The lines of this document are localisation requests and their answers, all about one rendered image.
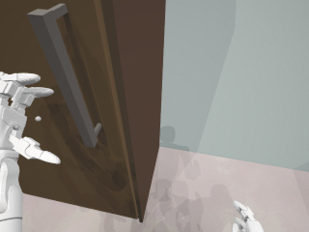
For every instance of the handle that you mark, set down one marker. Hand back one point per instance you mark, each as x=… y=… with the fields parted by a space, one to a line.
x=48 y=34

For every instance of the left robot forearm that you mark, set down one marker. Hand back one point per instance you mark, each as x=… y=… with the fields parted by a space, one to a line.
x=11 y=196

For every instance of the wardrobe door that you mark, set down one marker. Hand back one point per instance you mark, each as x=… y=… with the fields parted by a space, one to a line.
x=95 y=178

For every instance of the robot left hand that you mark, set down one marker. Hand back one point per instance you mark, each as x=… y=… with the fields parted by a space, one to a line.
x=13 y=86

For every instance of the robot right hand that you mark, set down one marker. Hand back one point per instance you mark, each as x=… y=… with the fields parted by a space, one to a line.
x=248 y=223

